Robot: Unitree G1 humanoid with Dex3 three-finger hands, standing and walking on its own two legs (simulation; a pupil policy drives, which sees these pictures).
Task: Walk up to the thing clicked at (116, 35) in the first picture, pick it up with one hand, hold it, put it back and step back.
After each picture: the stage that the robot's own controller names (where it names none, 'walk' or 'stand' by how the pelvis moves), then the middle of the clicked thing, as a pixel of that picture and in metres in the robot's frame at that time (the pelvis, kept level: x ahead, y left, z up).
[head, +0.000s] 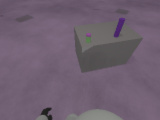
stand; (118, 28) +1.16 -0.34 -0.05
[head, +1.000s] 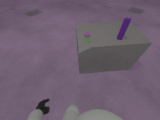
sink last; (123, 29) +1.02 -0.33 -0.02
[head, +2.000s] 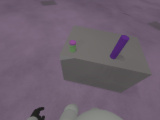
rise first; (118, 48) +0.68 -0.21 -0.01
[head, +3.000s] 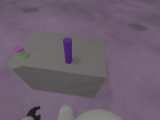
walk; (68, 52) +0.56 +0.20 +0.00
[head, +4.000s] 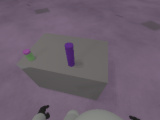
stand; (70, 55) +0.54 +0.21 -0.04
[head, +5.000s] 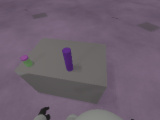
stand; (68, 60) +0.51 +0.22 -0.04
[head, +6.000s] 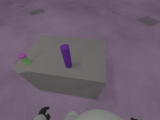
stand; (66, 57) +0.52 +0.23 -0.04
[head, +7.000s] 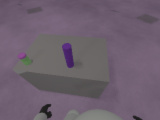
stand; (68, 56) +0.51 +0.20 -0.03
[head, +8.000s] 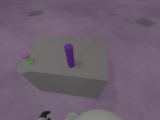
stand; (70, 57) +0.54 +0.21 -0.05
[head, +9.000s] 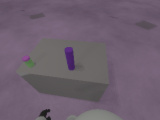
stand; (70, 59) +0.52 +0.20 -0.05
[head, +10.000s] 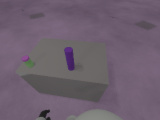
stand; (70, 60) +0.52 +0.20 -0.05
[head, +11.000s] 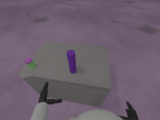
rise first; (72, 62) +0.50 +0.20 -0.04
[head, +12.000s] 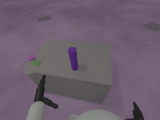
go down; (73, 60) +0.53 +0.19 -0.04
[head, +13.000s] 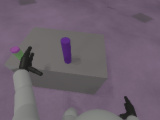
go down; (66, 52) +0.54 +0.18 -0.01
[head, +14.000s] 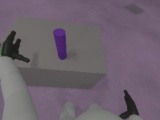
go down; (61, 46) +0.53 +0.19 +0.03
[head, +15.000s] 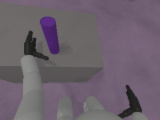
close in; (52, 39) +0.53 +0.20 +0.05
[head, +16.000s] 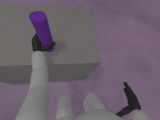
close; (45, 36) +0.54 +0.21 +0.07
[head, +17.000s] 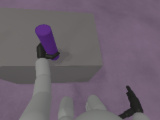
lift; (50, 46) +0.49 +0.20 +0.07
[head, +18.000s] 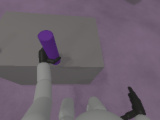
lift; (51, 50) +0.46 +0.20 +0.06
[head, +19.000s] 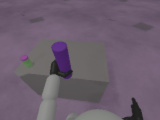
lift; (64, 63) +0.33 +0.17 +0.17
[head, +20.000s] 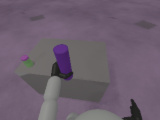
hold; (65, 65) +0.33 +0.17 +0.14
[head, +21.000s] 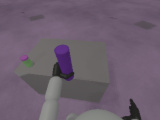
hold; (66, 65) +0.33 +0.16 +0.14
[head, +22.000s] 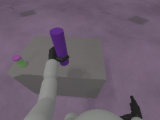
crouch; (61, 49) +0.43 +0.18 +0.16
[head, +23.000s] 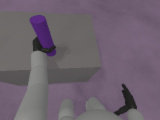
lower; (46, 39) +0.52 +0.21 +0.07
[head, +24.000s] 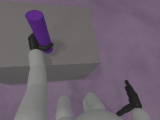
lower; (42, 36) +0.54 +0.21 +0.07
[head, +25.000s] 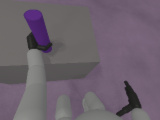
lower; (41, 36) +0.54 +0.21 +0.08
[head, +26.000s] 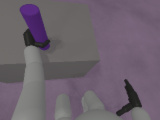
lower; (39, 32) +0.55 +0.22 +0.08
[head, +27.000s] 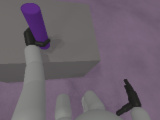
rest; (39, 31) +0.55 +0.22 +0.08
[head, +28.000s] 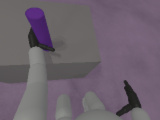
withdraw; (42, 34) +0.54 +0.21 +0.07
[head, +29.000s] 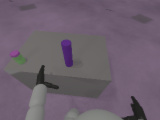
sink last; (67, 55) +0.50 +0.19 +0.02
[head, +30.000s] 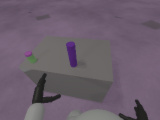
stand; (72, 55) +0.53 +0.20 +0.01
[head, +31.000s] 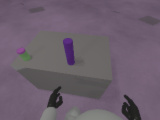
stand; (69, 53) +0.52 +0.20 +0.03
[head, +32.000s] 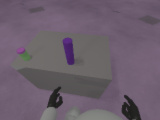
stand; (69, 53) +0.52 +0.20 +0.02
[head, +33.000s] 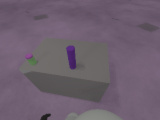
stand; (71, 58) +0.54 +0.19 -0.04
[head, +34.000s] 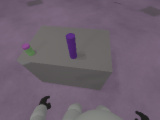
walk; (72, 47) +0.58 +0.18 -0.01
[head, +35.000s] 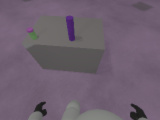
walk; (70, 29) +0.80 +0.25 -0.02
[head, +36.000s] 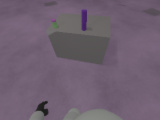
stand; (84, 20) +1.14 +0.16 -0.02
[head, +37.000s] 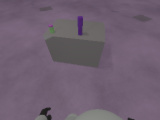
stand; (80, 26) +1.13 +0.20 -0.04
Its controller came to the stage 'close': yes
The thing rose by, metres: 0.21
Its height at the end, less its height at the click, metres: +0.00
